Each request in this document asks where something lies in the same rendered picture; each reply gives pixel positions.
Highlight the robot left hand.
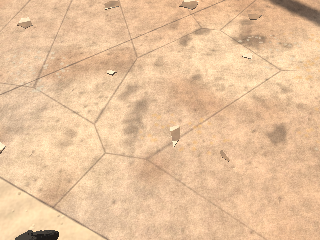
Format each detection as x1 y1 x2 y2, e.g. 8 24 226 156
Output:
15 230 59 240

